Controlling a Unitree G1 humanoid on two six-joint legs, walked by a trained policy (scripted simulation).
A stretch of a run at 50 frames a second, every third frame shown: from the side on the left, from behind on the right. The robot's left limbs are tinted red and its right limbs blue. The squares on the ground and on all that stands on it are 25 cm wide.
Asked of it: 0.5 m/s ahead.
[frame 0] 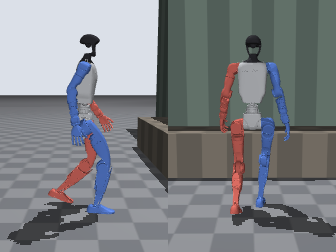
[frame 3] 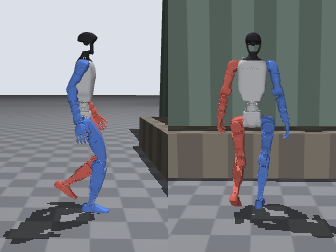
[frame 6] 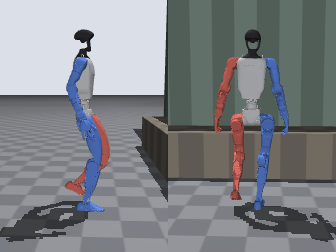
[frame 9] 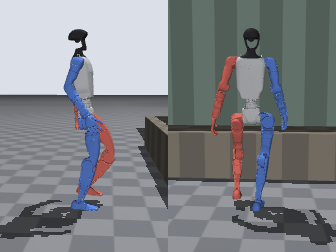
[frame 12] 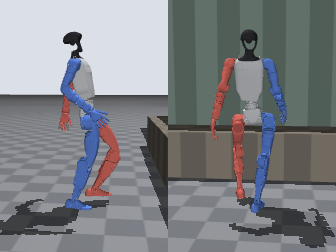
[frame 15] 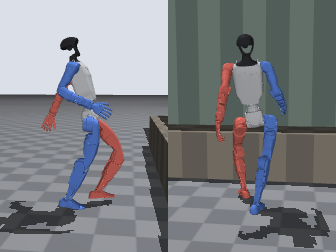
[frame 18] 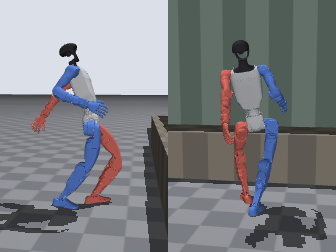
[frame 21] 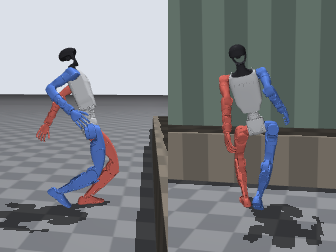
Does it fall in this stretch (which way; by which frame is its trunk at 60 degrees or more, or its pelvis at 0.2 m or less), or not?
no
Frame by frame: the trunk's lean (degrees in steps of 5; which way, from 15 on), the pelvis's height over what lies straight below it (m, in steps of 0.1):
0: 5, 0.8
3: 5, 0.8
6: 0, 0.8
9: 5, 0.8
12: 15 backward, 0.8
15: 20 backward, 0.7
18: 25 backward, 0.7
21: 25 backward and to its left, 0.7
